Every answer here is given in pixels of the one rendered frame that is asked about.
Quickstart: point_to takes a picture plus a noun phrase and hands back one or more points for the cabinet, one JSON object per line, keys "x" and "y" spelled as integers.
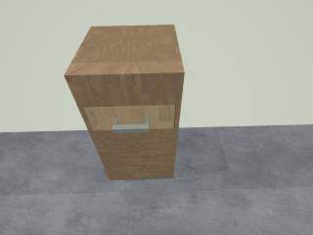
{"x": 130, "y": 66}

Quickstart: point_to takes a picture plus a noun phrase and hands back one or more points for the handle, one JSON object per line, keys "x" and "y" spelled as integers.
{"x": 130, "y": 128}

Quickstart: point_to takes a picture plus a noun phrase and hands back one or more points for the drawer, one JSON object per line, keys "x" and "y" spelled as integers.
{"x": 159, "y": 116}

